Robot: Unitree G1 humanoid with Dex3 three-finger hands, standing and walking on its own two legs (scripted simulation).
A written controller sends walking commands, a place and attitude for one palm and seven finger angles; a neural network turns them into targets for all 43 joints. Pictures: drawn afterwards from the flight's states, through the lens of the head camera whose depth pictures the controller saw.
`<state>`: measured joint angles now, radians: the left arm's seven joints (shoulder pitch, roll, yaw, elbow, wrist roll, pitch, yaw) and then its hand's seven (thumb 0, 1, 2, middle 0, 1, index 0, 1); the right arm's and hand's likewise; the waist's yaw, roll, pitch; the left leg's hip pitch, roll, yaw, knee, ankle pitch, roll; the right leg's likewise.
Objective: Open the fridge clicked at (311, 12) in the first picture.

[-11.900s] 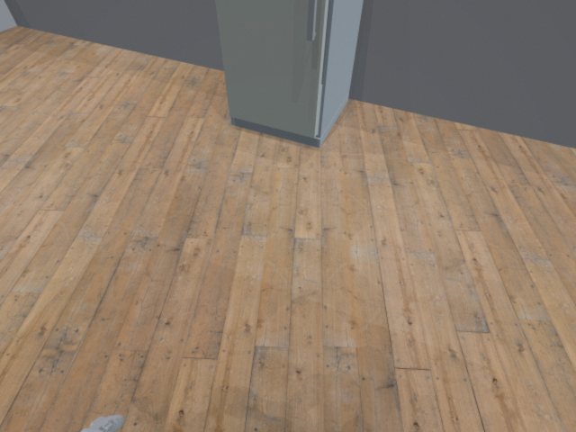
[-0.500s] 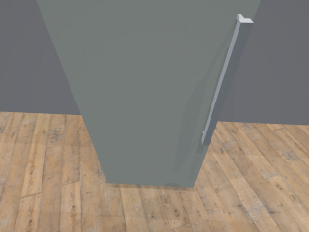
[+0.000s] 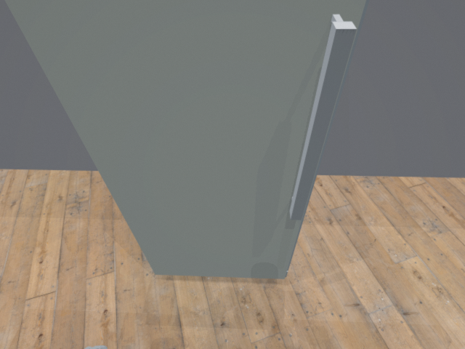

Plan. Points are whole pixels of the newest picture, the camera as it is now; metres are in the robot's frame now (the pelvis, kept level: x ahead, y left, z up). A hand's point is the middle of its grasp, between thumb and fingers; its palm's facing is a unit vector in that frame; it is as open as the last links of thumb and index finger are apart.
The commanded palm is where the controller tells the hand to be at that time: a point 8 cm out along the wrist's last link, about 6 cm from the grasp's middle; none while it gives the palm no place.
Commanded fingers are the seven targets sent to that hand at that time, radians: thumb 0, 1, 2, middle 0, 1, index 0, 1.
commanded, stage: come to a stop and stand still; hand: right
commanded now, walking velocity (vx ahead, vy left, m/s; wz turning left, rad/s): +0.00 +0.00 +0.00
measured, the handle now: (310, 142) +0.49 -0.13 +0.09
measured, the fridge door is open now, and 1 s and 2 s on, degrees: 0 0 0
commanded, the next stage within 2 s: look again from close up in 0.20 s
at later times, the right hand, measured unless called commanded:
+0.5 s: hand out of the picture +0.06 -0.23 -0.16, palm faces -0.02 +0.95 -0.31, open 7.4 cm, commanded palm none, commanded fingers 0.00 -0.90 -0.90 0.20 0.30 0.20 0.30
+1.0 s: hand out of the picture +0.07 -0.20 -0.16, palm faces -0.03 +0.95 -0.30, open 7.4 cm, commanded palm none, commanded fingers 0.00 -0.90 -0.90 0.20 0.30 0.20 0.30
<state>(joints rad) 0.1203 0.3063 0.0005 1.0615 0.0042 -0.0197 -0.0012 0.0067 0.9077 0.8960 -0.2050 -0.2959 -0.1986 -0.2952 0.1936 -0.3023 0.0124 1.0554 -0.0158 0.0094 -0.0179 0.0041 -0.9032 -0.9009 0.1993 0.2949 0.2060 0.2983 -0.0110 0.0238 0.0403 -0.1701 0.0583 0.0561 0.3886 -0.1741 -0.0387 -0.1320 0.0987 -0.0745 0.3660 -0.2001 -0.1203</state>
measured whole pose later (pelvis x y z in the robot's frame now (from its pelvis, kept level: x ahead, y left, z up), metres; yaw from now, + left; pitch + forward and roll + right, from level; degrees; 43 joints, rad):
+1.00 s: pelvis +0.01 +0.03 +0.01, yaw +0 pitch -2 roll +0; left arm 0.13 0.32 -0.01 1.13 0.00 -0.02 -0.01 0.01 0.91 0.90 -0.20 -0.30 -0.20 -0.30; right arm 0.16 -0.32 0.02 1.10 -0.01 -0.01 0.00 0.00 -0.90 -0.90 0.20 0.29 0.21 0.30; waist 0.00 0.02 0.03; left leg -0.12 0.02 0.08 0.30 -0.14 0.00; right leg -0.09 0.06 -0.05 0.28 -0.16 -0.07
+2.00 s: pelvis +0.02 +0.03 +0.01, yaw +0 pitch -2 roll +0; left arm 0.12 0.33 -0.01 1.13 0.00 -0.03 0.00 0.01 0.91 0.90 -0.20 -0.30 -0.20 -0.30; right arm 0.15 -0.33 0.01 1.10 -0.01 -0.01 0.00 0.00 -0.90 -0.90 0.20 0.29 0.21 0.30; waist 0.00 0.02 0.03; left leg -0.10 0.02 0.08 0.28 -0.15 0.00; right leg -0.06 0.06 -0.05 0.26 -0.17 -0.07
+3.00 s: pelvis +0.02 +0.03 +0.01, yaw -1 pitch -2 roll +0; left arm 0.13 0.33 -0.01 1.14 0.00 -0.03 0.00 0.01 0.91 0.90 -0.21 -0.30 -0.20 -0.30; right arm 0.15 -0.34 0.00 1.12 -0.01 0.00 0.00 0.00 -0.90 -0.90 0.20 0.29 0.21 0.30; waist 0.00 0.02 0.04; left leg -0.09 0.03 0.08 0.28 -0.15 -0.01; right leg -0.05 0.08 -0.04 0.24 -0.16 -0.08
